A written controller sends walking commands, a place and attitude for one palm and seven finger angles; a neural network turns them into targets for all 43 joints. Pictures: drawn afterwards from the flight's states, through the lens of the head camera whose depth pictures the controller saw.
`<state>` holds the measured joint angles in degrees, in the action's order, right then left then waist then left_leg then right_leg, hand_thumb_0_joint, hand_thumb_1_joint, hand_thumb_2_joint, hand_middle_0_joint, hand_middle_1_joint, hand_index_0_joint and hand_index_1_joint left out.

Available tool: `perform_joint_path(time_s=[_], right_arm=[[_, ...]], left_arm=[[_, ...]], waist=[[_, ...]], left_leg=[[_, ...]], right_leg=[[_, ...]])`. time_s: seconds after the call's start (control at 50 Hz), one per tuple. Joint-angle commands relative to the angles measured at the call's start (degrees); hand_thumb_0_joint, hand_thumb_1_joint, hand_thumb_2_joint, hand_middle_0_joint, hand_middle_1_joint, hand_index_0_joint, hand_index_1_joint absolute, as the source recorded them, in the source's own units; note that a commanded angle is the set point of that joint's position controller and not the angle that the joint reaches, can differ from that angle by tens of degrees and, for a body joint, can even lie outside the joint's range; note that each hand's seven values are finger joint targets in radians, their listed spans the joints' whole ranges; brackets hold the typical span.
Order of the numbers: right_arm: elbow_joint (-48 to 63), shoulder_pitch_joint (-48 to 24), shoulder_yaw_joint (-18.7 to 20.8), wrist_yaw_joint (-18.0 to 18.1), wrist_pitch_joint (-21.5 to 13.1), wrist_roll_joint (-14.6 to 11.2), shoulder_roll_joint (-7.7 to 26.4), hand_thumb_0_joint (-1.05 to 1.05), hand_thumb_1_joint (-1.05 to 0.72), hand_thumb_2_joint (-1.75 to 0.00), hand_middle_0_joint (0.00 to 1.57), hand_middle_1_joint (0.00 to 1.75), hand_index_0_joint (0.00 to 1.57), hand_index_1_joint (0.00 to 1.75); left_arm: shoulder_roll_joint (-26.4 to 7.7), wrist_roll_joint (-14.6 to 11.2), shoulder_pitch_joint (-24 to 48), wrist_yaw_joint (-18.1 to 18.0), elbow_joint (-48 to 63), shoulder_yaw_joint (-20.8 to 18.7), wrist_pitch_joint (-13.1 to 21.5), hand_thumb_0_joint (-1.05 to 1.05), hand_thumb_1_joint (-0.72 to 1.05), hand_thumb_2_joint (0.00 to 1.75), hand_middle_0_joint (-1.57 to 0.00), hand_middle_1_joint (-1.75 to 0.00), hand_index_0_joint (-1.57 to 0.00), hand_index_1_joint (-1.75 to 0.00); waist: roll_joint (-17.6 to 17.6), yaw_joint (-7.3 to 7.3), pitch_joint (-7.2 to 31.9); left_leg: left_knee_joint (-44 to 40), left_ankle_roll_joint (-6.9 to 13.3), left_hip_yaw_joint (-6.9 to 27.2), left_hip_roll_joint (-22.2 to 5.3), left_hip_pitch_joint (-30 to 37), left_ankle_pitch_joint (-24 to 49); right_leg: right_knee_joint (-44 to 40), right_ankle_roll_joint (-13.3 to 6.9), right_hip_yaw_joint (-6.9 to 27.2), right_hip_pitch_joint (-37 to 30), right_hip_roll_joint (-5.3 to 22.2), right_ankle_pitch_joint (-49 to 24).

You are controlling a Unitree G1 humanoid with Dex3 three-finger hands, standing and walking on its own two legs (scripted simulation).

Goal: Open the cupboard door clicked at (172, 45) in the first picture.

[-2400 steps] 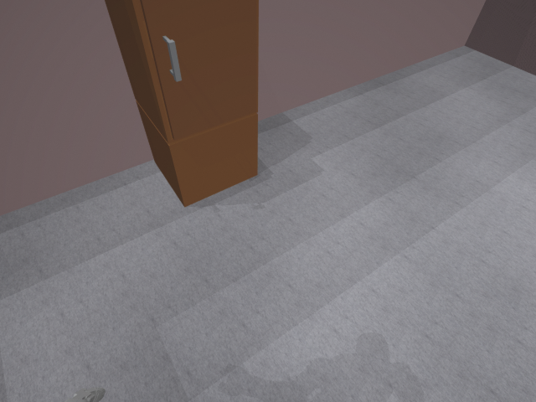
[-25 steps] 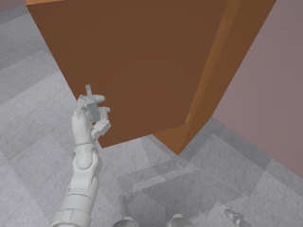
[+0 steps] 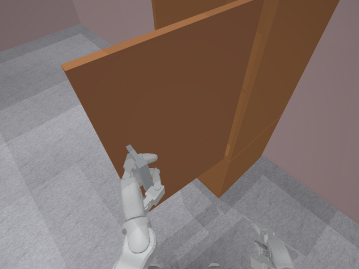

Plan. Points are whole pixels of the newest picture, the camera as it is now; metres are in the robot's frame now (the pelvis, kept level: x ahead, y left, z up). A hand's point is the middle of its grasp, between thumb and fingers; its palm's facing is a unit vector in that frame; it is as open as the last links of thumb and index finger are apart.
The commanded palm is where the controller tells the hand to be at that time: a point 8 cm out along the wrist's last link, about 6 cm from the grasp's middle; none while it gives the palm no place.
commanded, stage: open thumb and fingers to let go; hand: left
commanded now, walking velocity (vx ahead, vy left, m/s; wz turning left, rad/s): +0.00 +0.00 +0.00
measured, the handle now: (140, 170) +0.32 +0.11 +0.04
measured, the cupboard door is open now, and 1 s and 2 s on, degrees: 84 84 87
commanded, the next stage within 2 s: slide the hand sideways off the handle in 0.88 s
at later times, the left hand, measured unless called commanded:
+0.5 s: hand (162, 192) +0.27 +0.05 +0.05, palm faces +0.38 -0.93 -0.04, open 11.1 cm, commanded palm +0.22 +0.10 +0.05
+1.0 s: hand (160, 190) +0.28 +0.06 +0.05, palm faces +0.32 -0.95 -0.03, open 15.1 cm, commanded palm +0.23 +0.10 +0.05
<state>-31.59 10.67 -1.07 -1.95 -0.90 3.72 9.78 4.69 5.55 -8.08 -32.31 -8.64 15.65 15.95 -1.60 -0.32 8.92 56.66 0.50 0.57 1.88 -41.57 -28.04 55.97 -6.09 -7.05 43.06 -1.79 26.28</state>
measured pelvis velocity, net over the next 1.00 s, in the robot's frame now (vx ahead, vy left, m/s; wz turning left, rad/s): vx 0.00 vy -0.01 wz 0.02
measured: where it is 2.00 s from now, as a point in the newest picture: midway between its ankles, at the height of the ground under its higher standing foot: outside the picture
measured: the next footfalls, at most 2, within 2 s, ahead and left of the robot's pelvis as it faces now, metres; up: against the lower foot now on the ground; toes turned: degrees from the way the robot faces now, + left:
none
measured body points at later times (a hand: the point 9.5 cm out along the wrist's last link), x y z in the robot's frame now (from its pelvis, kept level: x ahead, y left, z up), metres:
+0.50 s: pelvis +0.00 -0.03 +0.00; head +0.05 -0.06 +0.44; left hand +0.25 +0.10 +0.05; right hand +0.18 -0.25 -0.11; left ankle +0.00 +0.12 -0.68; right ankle +0.02 -0.05 -0.68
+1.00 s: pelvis +0.00 -0.01 +0.00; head +0.04 -0.03 +0.44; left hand +0.25 +0.11 +0.05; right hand +0.17 -0.23 -0.11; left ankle +0.00 +0.12 -0.68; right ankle +0.02 -0.05 -0.68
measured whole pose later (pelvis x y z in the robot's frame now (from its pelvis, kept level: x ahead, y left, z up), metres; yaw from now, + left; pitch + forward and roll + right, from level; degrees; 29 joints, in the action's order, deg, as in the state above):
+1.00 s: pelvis +0.00 -0.01 +0.00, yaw +1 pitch +13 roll +1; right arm -31.4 11.4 -0.4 -0.3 -2.8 3.5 11.1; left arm 4.8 4.7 -9.4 -30.8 -7.0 14.4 16.9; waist -2.0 -0.4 8.9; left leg 57.5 -0.4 1.3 2.3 -43.1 -27.8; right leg 57.6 -6.9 -7.7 44.7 -1.3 26.8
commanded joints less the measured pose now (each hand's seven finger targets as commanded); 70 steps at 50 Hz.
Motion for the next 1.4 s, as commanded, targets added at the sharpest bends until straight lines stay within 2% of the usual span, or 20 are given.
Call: perform_joint_path(time_s=[0.0,0.04,0.1,0.24,0.38,0.44,0.48,0.64,0.84,0.96,0.98,1.0,1.02,1.06,1.1,1.14,1.16,1.24,1.3,1.38], right_arm=[[9.67,-5.26,1.29,1.0,-3.62,-0.4,4.62,0.0,-0.9,-0.9,0.2,0.3,0.2,0.3],[8.52,-5.41,1.12,1.59,-3.83,-0.13,4.64,0.0,-0.9,-0.9,0.2,0.3,0.2,0.3],[8.21,-5.59,1.26,2.03,-4.39,0.13,4.29,0.0,-0.9,-0.9,0.2,0.3,0.2,0.3],[8.61,-3.03,2.06,1.8,-5.03,-0.17,4.76,0.0,-0.9,-0.9,0.2,0.3,0.2,0.3],[8.37,-3.7,2.21,2.3,-5.33,-0.22,5.1,0.0,-0.9,-0.9,0.2,0.3,0.2,0.3],[8.08,-3.41,2.31,2.35,-5.63,-0.23,5.08,0.0,-0.9,-0.9,0.2,0.3,0.2,0.3],[8.26,-3.15,2.36,2.34,-5.65,-0.34,5.17,0.0,-0.9,-0.9,0.2,0.3,0.2,0.3],[8.08,-3.4,2.3,2.58,-5.08,-0.34,5.22,0.0,-0.9,-0.9,0.2,0.3,0.2,0.3],[8.71,-3.15,2.27,2.42,-4.77,-0.46,5.25,0.0,-0.9,-0.9,0.2,0.3,0.2,0.3],[9.25,-3.02,2.04,2.16,-4.97,-0.34,5.24,0.0,-0.9,-0.9,0.2,0.3,0.2,0.3],[7.92,-0.95,1.47,1.57,-5.23,-0.51,7.89,0.0,-0.9,-0.9,0.2,0.3,0.2,0.3],[9.36,-0.33,2.24,1.71,-5.19,-1.06,7.56,0.0,-0.9,-0.9,0.2,0.3,0.2,0.3],[10.19,-0.27,2.32,1.91,-5.11,-1.34,7.68,0.0,-0.9,-0.9,0.2,0.3,0.2,0.3],[11.81,0.59,1.97,1.96,-5.82,-2.51,7.7,0.0,-0.9,-0.9,0.2,0.3,0.2,0.3],[13.73,0.05,1.71,2.27,-6.43,-3.71,7.4,0.0,-0.9,-0.9,0.2,0.3,0.2,0.3],[15.24,-0.61,1.63,2.51,-6.56,-4.28,7.77,0.0,-0.9,-0.9,0.2,0.3,0.2,0.3],[15.63,-0.88,1.6,2.44,-6.56,-4.24,7.98,0.0,-0.9,-0.9,0.2,0.3,0.2,0.3],[17.02,0.12,1.81,1.42,-5.89,-3.45,8.01,0.0,-0.9,-0.9,0.2,0.3,0.2,0.3],[17.83,0.55,1.89,1.05,-5.08,-3.24,8.06,0.0,-0.9,-0.9,0.2,0.3,0.2,0.3],[19.04,0.51,1.7,1.25,-4.44,-3.51,8.0,0.0,-0.9,-0.9,0.2,0.3,0.2,0.3]], left_arm=[[7.07,0.64,2.56,-0.34,15.74,1.35,2.11,0.0,0.9,0.9,-0.4,-1.35,-0.4,-1.35],[4.65,0.89,10.18,-1.92,14.32,-1.42,2.24,0.0,0.9,0.9,-0.4,-1.35,-0.4,-1.35],[4.42,0.71,9.19,-2.23,12.57,-2.68,2.6,0.0,0.69,0.81,-0.38,-1.33,-0.38,-1.33],[4.47,0.65,3.15,0.37,15.87,-1.32,3.78,0.0,0.2,0.6,-0.35,-1.27,-0.35,-1.27],[2.49,0.3,5.7,1.04,16.59,-2.35,4.72,0.0,-0.29,0.39,-0.32,-1.22,-0.32,-1.22],[2.6,0.47,5.16,1.05,15.72,-2.41,5.26,0.0,-0.5,0.3,-0.3,-1.2,-0.3,-1.2],[1.84,-0.12,4.45,1.33,15.6,-3.34,5.19,0.0,-0.5,0.3,-0.3,-1.2,-0.3,-1.2],[1.65,-0.17,7.13,1.13,14.65,-3.81,4.95,0.0,-0.5,0.3,-0.23,-0.8,-0.23,-0.8],[2.75,-0.21,6.88,0.38,13.43,-3.48,4.65,0.0,-0.5,0.3,-0.15,-0.3,-0.15,-0.3],[4.87,0.19,7.81,-0.61,13.55,-1.75,4.12,0.0,-0.5,0.3,-0.15,-0.3,-0.15,-0.3],[-1.46,5.49,9.15,10.53,13.6,8.35,6.58,0.0,-0.5,0.3,-0.15,-0.3,-0.15,-0.3],[-6.27,3.3,10.47,16.83,18.46,3.08,9.0,0.0,-0.5,0.3,-0.15,-0.3,-0.15,-0.3],[-7.98,2.33,8.16,21.76,19.85,2.43,10.11,0.0,-0.5,0.3,-0.15,-0.3,-0.15,-0.3],[-5.88,-1.82,6.58,30.64,20.16,5.34,10.86,0.0,-0.5,0.3,-0.15,-0.3,-0.15,-0.3],[-3.12,-8.32,4.43,34.12,20.93,4.33,9.72,0.0,-0.5,0.3,-0.15,-0.3,-0.15,-0.3],[-3.04,-11.45,1.76,32.81,21.11,1.53,8.35,0.0,-0.5,0.3,-0.15,-0.3,-0.15,-0.3],[-3.44,-11.3,1.87,31.17,21.83,0.7,7.92,0.0,-0.5,0.3,-0.15,-0.3,-0.15,-0.3],[-4.64,-6.53,-2.56,24.79,22.98,-0.26,7.26,0.0,-0.5,0.3,-0.15,-0.3,-0.15,-0.3],[-6.11,-3.62,-4.17,23.34,23.77,-0.29,6.85,0.0,-0.5,0.3,-0.15,-0.3,-0.15,-0.3],[-7.04,-3.63,-6.52,23.86,27.3,-0.66,6.46,0.0,-0.5,0.3,-0.15,-0.3,-0.15,-0.3]], waist=[[4.73,-0.28,10.51],[5.11,-1.23,9.06],[7.38,-0.56,10.22],[7.83,-0.73,14.19],[7.77,-1.51,11.41],[7.99,-1.18,12.7],[8.67,-0.88,13.36],[7.8,-1.01,12.44],[7.12,-0.33,13.09],[6.94,-0.74,12.27],[8.84,-5.03,8.65],[5.48,-2.52,14.66],[3.07,-1.5,16.81],[3.25,-2.85,15.02],[3.94,-2.27,12.41],[6.67,-1.2,9.65],[5.91,-0.97,9.16],[5.41,-0.22,9.71],[4.75,-0.14,9.81],[1.93,0.64,10.36]], left_leg=[[-5.03,0.13,1.66,0.21,1.15,10.01],[-3.88,0.02,1.88,0.38,-0.63,7.34],[-2.78,-0.17,1.93,0.74,-2.82,5.95],[-2.57,-0.43,2.0,0.63,-3.63,9.09],[-1.35,-0.3,2.33,0.65,-5.5,6.35],[-1.29,-0.29,2.33,0.65,-5.56,6.21],[-1.29,-0.34,2.47,0.72,-6.28,6.54],[-1.53,-0.16,2.16,0.63,-5.68,6.19],[-2.52,0.03,1.75,0.65,-3.34,7.39],[-3.06,0.24,1.86,0.48,-1.26,8.13],[-1.81,1.61,1.52,0.62,-2.64,9.24],[-1.6,1.71,1.53,0.57,-2.28,10.84],[-1.67,1.61,1.21,0.55,-0.95,12.04],[-1.73,1.67,1.62,0.45,0.19,11.71],[-2.64,1.47,1.95,0.33,0.84,9.73],[-3.82,1.27,2.14,0.23,0.26,6.71],[-3.87,1.27,2.17,0.3,0.19,6.04],[-3.67,1.21,2.43,0.1,0.28,7.17],[-3.24,1.16,2.33,-0.04,-0.59,6.65],[-3.83,0.96,2.47,-0.07,0.3,6.98]], right_leg=[[-11.95,5.03,10.37,-14.57,4.31,-16.12],[-12.94,5.28,12.13,-12.42,4.88,-10.84],[-14.45,5.99,15.18,-14.3,6.2,-9.13],[-12.83,7.08,16.79,-20.2,7.53,-22.58],[-14.45,7.14,18.79,-17.99,8.23,-16.37],[-13.88,7.25,18.51,-17.93,8.38,-15.7],[-13.94,7.45,19.14,-19.51,8.56,-17.76],[-14.27,7.36,18.76,-18.08,8.51,-14.76],[-12.9,6.51,15.45,-16.4,7.03,-14.01],[-11.3,5.77,11.87,-13.17,5.44,-12.65],[-8.19,6.84,11.97,-11.15,5.37,-20.75],[-6.7,6.29,12.57,-14.65,5.74,-23.87],[-6.08,5.6,12.81,-16.46,5.68,-25.58],[-6.39,5.47,12.14,-14.84,5.3,-24.15],[-8.07,4.92,11.22,-13.21,4.36,-17.67],[-9.27,4.6,9.74,-10.84,3.52,-8.74],[-8.96,4.36,9.2,-9.56,3.29,-6.3],[-5.31,3.67,6.92,-6.74,2.38,-7.21],[-4.51,3.45,7.03,-5.93,2.29,-6.85],[-4.15,2.98,6.73,-6.34,1.88,-6.91]])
